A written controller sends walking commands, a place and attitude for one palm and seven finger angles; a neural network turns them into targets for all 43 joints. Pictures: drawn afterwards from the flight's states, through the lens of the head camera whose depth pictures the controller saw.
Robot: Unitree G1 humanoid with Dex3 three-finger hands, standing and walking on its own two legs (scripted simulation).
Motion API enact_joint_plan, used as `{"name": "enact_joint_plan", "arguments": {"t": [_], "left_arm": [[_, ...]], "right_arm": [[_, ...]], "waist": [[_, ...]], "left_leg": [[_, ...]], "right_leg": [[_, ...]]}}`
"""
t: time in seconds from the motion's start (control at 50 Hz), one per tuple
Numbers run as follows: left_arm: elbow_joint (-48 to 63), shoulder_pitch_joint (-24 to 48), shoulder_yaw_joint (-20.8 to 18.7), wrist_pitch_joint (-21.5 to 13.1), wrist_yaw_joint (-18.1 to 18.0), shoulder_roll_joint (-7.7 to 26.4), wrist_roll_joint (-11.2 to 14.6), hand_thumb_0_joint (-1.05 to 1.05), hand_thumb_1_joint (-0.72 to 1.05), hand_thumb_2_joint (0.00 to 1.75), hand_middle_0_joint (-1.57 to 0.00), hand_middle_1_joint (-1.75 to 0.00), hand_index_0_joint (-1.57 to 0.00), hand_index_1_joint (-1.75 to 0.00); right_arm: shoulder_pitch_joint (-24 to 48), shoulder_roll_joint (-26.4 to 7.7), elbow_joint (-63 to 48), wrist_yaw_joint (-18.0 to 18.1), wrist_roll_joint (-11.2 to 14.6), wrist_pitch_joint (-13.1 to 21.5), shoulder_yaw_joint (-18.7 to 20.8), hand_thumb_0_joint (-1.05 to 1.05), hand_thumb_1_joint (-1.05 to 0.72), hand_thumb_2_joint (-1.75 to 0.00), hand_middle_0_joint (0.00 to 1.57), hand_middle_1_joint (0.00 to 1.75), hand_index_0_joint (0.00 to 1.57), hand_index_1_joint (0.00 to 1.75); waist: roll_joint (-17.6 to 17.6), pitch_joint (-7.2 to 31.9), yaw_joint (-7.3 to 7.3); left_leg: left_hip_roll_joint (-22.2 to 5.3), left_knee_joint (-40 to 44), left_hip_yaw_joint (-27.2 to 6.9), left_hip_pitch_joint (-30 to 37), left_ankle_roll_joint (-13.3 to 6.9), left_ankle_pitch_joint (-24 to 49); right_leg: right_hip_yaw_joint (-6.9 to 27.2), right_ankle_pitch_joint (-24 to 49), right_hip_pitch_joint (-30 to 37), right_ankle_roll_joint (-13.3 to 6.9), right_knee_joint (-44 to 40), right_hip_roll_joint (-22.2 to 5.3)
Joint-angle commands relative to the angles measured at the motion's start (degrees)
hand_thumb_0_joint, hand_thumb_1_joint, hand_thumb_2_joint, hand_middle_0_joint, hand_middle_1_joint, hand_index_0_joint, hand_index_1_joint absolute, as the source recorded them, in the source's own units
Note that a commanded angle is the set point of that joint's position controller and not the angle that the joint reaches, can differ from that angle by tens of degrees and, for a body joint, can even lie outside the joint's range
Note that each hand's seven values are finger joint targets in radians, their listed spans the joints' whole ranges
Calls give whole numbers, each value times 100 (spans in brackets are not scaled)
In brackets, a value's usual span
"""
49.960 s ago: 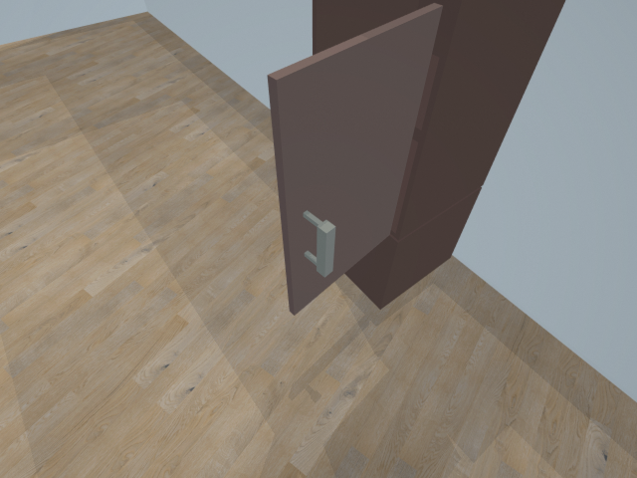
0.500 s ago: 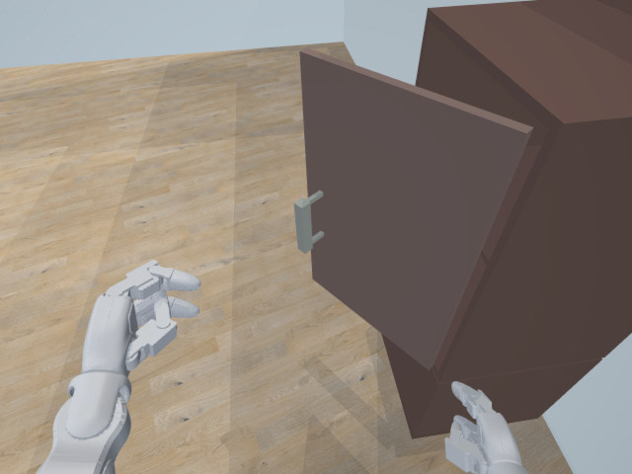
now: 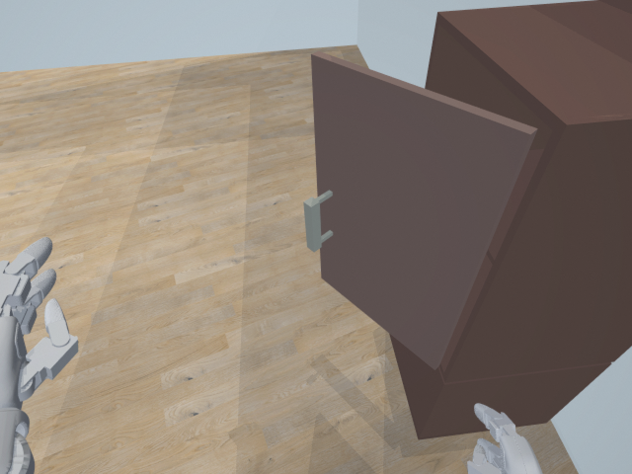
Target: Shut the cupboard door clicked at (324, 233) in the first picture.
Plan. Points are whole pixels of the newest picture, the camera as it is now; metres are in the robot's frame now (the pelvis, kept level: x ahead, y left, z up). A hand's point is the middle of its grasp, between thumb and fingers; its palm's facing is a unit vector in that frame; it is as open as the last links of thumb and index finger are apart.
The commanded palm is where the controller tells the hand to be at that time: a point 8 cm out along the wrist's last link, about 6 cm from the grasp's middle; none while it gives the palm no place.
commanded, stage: draw the hand back to the body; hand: left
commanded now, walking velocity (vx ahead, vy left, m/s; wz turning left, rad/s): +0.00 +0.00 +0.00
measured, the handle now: (320, 220) +0.63 +0.08 -0.09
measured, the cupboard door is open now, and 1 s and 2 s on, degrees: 37 37 37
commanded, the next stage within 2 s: step back with the hand held close in 0.16 s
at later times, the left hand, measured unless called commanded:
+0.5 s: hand (106, 329) +0.21 +0.24 +0.15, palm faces +0.39 -0.80 -0.45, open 7.4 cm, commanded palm +0.15 +0.28 +0.17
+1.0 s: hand (39, 387) +0.14 +0.28 +0.14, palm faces +0.41 -0.78 -0.47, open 7.4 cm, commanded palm +0.09 +0.30 +0.17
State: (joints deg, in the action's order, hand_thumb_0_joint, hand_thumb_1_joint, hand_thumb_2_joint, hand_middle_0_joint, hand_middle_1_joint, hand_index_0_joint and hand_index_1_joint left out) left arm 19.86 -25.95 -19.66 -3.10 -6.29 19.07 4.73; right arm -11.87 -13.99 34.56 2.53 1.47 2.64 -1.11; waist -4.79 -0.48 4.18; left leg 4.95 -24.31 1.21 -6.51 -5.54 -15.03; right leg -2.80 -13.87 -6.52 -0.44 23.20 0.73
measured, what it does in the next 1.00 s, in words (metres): shifts its weight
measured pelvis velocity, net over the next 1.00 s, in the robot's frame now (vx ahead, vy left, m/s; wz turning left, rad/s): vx -0.06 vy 0.01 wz -0.03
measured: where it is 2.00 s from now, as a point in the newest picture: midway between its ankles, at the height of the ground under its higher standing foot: outside the picture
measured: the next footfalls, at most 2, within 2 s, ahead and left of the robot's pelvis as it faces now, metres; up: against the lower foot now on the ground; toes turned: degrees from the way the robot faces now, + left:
none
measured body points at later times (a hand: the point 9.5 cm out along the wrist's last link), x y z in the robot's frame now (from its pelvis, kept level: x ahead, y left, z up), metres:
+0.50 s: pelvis +0.00 -0.01 +0.00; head +0.01 -0.03 +0.45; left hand +0.18 +0.28 +0.17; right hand +0.17 -0.26 -0.10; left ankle -0.02 +0.05 -0.74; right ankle -0.01 -0.12 -0.74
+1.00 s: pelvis -0.06 +0.01 -0.02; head -0.06 +0.02 +0.43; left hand +0.12 +0.32 +0.17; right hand +0.10 -0.24 -0.09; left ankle -0.02 +0.05 -0.74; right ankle -0.01 -0.12 -0.74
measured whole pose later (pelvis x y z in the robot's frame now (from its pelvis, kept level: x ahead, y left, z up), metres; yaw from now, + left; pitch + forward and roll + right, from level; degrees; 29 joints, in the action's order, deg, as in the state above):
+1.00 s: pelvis -0.06 +0.01 -0.02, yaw -2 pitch +0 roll -2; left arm 26.1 -30.4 -24.7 -10.5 -7.6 23.2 2.0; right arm -12.5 -13.8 30.4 5.0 0.9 -0.9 -0.3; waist -0.5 0.2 0.9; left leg 4.1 -35.3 4.0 -20.8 -7.1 -15.1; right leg -1.1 -12.8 -21.1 0.3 33.7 1.0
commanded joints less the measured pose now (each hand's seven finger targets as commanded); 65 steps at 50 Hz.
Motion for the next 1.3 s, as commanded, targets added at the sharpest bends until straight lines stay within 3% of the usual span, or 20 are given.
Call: {"name": "enact_joint_plan", "arguments": {"t": [0.0,0.02,0.16,0.22,0.26,0.28,0.3,0.36,0.42,0.48,0.52,0.58,0.66,0.78,0.88,0.92,0.98,1.08,1.18,1.28], "left_arm": [[1810,739,-632,-510,-127,1319,-72,0,90,90,-20,-30,-20,-30],[1892,749,-757,-518,-152,1494,-84,0,90,90,-20,-30,-20,-30],[1306,491,-709,-475,-94,1218,-24,0,90,90,-20,-30,-20,-30],[936,261,-660,-457,-22,1071,21,0,90,90,-20,-30,-20,-30],[1049,321,-609,-481,11,1055,31,0,90,90,-20,-30,-20,-30],[1466,997,-1274,-755,-61,1736,-28,0,90,90,-20,-30,-20,-30],[1020,454,-1038,-831,-48,1387,-17,0,90,90,-20,-30,-20,-30],[1207,205,-844,-955,-53,1259,-68,0,90,90,-20,-30,-20,-30],[1592,32,-1006,-1039,-122,1458,-63,0,90,90,-20,-30,-20,-30],[1820,-210,-1159,-1028,-168,1610,-40,0,90,90,-20,-30,-20,-30],[1868,-348,-1375,-978,-187,1801,-21,0,90,90,-20,-30,-20,-30],[1817,-533,-1397,-924,-183,1743,10,0,90,90,-20,-30,-20,-30],[1649,-704,-1346,-881,-165,1647,18,0,90,90,-20,-30,-20,-30],[1605,-554,-1249,-950,-193,1573,-51,0,90,90,-20,-30,-20,-30],[1828,-107,-1288,-1106,-248,1572,-239,0,90,90,-20,-30,-20,-30],[1938,90,-1394,-1160,-261,1706,-303,0,90,90,-20,-30,-20,-30],[2106,297,-1263,-1239,-263,1541,-342,0,90,90,-20,-30,-20,-30],[2011,288,-1279,-1293,-262,1476,-387,0,90,90,-20,-30,-20,-30],[1884,89,-1337,-1362,-239,1441,-391,0,90,90,-20,-30,-20,-30],[2073,75,-1442,-1457,-259,1540,-418,0,90,90,-20,-30,-20,-30]], "right_arm": [[759,-577,-943,84,-19,490,217,0,-90,-90,20,30,20,30],[761,-608,-898,88,-26,533,206,0,-90,-90,20,30,20,30],[771,-501,-799,76,-2,541,177,0,-90,-90,20,30,20,30],[724,-543,-808,51,-1,480,219,0,-90,-90,20,30,20,30],[746,-549,-858,37,8,441,244,0,-90,-90,20,30,20,30],[762,-739,-1051,74,20,351,317,0,-90,-90,20,30,20,30],[693,-664,-900,106,-32,301,309,0,-90,-90,20,30,20,30],[681,-638,-899,69,-44,192,348,0,-90,-90,20,30,20,30],[685,-669,-945,100,-36,111,401,0,-90,-90,20,30,20,30],[657,-703,-1086,161,-13,-11,422,0,-90,-90,20,30,20,30],[700,-706,-1146,203,-10,-100,432,0,-90,-90,20,30,20,30],[620,-691,-1241,223,6,-213,455,0,-90,-90,20,30,20,30],[631,-723,-1304,213,13,-297,476,0,-90,-90,20,30,20,30],[651,-794,-1351,253,10,-250,454,0,-90,-90,20,30,20,30],[616,-831,-1354,300,-53,-99,424,0,-90,-90,20,30,20,30],[615,-857,-1316,305,-82,-32,433,0,-90,-90,20,30,20,30],[512,-844,-1286,291,-107,76,437,0,-90,-90,20,30,20,30],[444,-860,-1204,241,-148,162,458,0,-90,-90,20,30,20,30],[418,-835,-1165,172,-131,148,494,0,-90,-90,20,30,20,30],[436,-810,-1153,147,-126,168,510,0,-90,-90,20,30,20,30]], "waist": [[-219,800,-43],[-303,795,-29],[-143,-83,-65],[335,-84,-68],[354,95,-79],[223,-9,-295],[501,116,-333],[605,454,-380],[207,962,-394],[105,1284,-381],[67,1364,-347],[268,1343,-360],[290,1167,-381],[358,708,-385],[-31,374,-403],[-82,404,-391],[-238,435,-409],[-140,327,-426],[192,395,-441],[237,506,-464]], "left_leg": [[-694,511,-591,-54,601,1202],[-701,501,-614,-124,618,1188],[-677,551,-483,-352,634,1136],[-688,543,-414,-350,563,1110],[-686,512,-359,-255,512,1096],[-774,242,-523,-680,293,405],[-719,2,-549,-590,259,295],[-710,-379,-523,-514,288,471],[-807,-381,-508,-481,331,1169],[-972,-326,-609,-504,398,2550],[-1059,-348,-635,-520,416,3172],[-1159,-381,-688,-628,469,3638],[-1247,-237,-735,-1019,382,2898],[-1328,375,-1055,-2332,91,87],[-1465,934,-1387,-3640,-153,-2033],[-1499,987,-1466,-3837,-200,-2274],[-1579,1033,-1528,-3932,-216,-2422],[-1653,979,-1609,-4198,-233,-2497],[-1486,584,-1449,-4355,-199,-2479],[-1329,271,-1354,-4387,-165,-2693]], "right_leg": [[205,722,326,-143,-160,-98],[222,720,385,-151,-186,-90],[208,622,59,-183,-326,-71],[210,609,31,-153,-394,-78],[253,621,59,-130,-372,-101],[987,610,-246,-155,-615,-458],[1159,492,-405,-226,-718,-689],[1369,771,-513,-375,-652,-1019],[1207,1858,-179,-368,-109,-1024],[904,2829,92,-242,550,-778],[817,3074,105,-163,751,-661],[779,2925,39,-133,946,-564],[836,2358,-59,-78,978,-506],[914,1115,176,13,990,-347],[822,593,724,85,1374,-148],[792,582,884,99,1488,-91],[710,597,929,105,1743,-23],[724,704,983,93,1931,49],[1037,866,928,-15,1889,-65],[1413,459,685,-123,1680,-257]]}}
